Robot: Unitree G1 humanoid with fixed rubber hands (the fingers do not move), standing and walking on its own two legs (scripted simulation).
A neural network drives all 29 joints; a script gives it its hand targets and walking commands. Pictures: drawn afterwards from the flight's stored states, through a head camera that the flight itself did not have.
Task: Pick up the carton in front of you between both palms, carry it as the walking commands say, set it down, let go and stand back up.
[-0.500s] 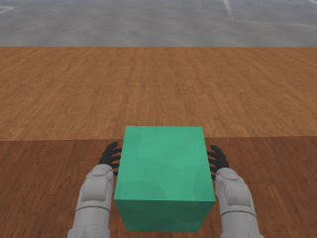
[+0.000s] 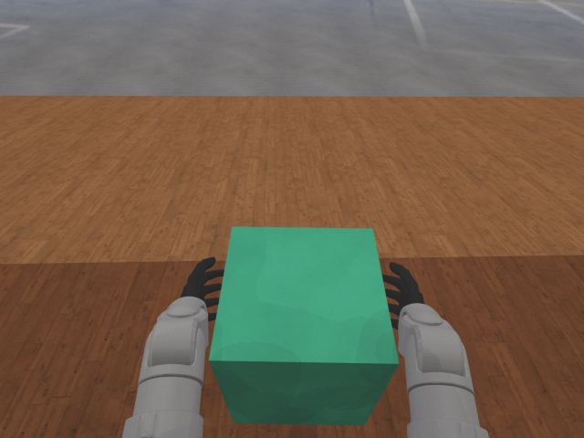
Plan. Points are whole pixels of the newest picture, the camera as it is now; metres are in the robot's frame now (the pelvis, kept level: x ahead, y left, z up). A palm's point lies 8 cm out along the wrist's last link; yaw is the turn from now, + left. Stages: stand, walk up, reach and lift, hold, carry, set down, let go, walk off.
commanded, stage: hold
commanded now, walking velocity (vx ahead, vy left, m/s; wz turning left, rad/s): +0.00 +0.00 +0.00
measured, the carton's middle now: (300, 329) +0.30 +0.00 -0.02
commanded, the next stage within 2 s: carry in 0.78 s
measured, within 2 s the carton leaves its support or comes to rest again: neither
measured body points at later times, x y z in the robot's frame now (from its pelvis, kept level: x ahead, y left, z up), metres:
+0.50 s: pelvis +0.01 +0.00 +0.00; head -0.03 +0.00 +0.45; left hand +0.31 +0.15 +0.04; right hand +0.31 -0.15 +0.04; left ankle +0.03 +0.13 -0.74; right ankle +0.03 -0.13 -0.74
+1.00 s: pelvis +0.04 +0.01 -0.01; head +0.00 +0.02 +0.44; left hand +0.33 +0.16 +0.06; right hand +0.34 -0.14 +0.06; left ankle +0.03 +0.13 -0.74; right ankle +0.03 -0.13 -0.74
